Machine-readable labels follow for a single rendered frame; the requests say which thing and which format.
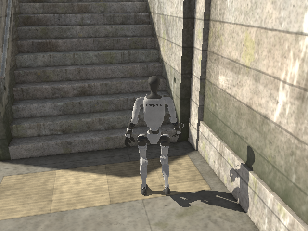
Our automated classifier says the robot left upper arm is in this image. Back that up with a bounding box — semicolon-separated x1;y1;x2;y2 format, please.
131;97;144;124

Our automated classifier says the right robot forearm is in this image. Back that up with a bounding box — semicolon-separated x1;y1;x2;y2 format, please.
172;116;181;134

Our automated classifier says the right robot hand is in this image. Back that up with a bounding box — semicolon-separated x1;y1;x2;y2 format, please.
171;132;182;141

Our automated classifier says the left robot forearm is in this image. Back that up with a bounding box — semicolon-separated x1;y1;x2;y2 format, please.
125;117;135;138

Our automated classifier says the robot right upper arm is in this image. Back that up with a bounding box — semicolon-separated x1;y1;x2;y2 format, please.
164;97;177;123

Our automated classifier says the robot shin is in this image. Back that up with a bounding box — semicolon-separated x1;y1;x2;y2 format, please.
162;156;169;188
140;159;147;189

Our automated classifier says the left robot hand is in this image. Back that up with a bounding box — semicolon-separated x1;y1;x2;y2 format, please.
124;136;135;148

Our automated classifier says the right robot shin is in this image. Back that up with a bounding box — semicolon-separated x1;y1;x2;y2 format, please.
162;156;169;188

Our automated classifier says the left robot shin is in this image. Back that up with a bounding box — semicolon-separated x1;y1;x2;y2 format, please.
140;159;147;189

